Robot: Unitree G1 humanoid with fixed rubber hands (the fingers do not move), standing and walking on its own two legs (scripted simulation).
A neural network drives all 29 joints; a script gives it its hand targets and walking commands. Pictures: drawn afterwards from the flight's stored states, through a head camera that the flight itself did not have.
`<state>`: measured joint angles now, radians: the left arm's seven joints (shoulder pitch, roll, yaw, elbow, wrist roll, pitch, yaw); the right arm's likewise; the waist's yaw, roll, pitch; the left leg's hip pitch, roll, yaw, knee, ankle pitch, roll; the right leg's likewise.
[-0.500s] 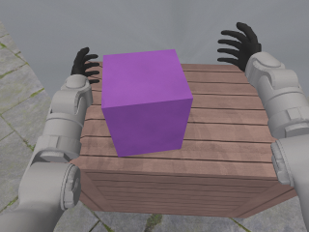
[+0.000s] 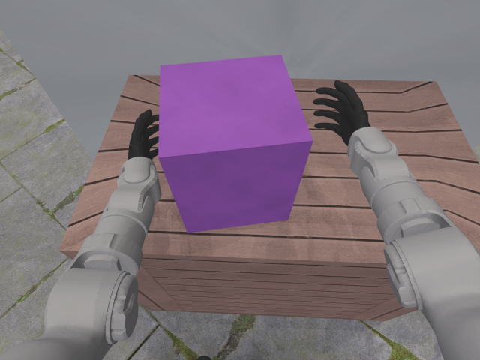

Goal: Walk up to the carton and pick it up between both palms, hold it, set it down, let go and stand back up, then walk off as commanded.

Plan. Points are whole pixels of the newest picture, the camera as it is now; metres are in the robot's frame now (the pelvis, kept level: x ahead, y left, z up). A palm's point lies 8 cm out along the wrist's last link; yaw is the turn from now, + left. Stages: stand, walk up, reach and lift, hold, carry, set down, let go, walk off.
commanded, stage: reach and lift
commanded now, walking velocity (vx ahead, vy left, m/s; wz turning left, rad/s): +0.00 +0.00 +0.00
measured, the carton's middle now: (230, 150) +0.48 +0.07 +0.03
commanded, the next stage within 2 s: none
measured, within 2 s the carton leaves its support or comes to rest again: leaves its support in 1.22 s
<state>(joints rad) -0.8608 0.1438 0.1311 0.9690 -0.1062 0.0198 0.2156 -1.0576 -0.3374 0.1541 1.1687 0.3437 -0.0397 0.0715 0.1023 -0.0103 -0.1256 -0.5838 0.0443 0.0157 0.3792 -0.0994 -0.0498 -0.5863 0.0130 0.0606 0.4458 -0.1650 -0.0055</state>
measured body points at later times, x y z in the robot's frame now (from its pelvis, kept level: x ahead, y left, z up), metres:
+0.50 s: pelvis +0.00 +0.00 +0.00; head +0.09 -0.01 +0.44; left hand +0.44 +0.19 +0.06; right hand +0.50 -0.12 +0.09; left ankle +0.03 +0.15 -0.74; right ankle +0.01 -0.12 -0.74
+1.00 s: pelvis +0.01 +0.00 +0.00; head +0.08 -0.01 +0.44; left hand +0.43 +0.19 +0.06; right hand +0.49 -0.11 +0.09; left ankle +0.03 +0.15 -0.74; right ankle +0.01 -0.12 -0.74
